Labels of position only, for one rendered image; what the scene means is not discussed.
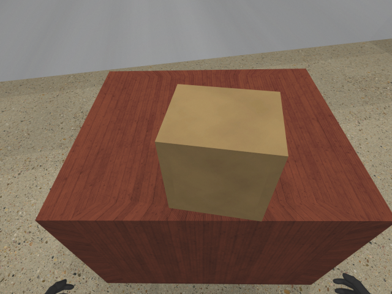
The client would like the carton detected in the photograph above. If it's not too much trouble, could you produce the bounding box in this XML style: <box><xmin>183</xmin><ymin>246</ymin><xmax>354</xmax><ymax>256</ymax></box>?
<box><xmin>155</xmin><ymin>84</ymin><xmax>288</xmax><ymax>221</ymax></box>

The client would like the left robot hand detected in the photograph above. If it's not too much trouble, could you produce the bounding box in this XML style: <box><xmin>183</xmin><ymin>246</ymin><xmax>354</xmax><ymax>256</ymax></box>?
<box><xmin>45</xmin><ymin>279</ymin><xmax>74</xmax><ymax>294</ymax></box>

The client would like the right robot hand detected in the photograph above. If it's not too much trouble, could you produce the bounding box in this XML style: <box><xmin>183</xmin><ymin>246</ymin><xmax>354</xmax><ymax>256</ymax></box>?
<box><xmin>333</xmin><ymin>273</ymin><xmax>370</xmax><ymax>294</ymax></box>

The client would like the pedestal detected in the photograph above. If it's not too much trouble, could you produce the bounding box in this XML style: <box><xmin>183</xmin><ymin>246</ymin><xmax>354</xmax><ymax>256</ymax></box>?
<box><xmin>36</xmin><ymin>69</ymin><xmax>392</xmax><ymax>285</ymax></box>

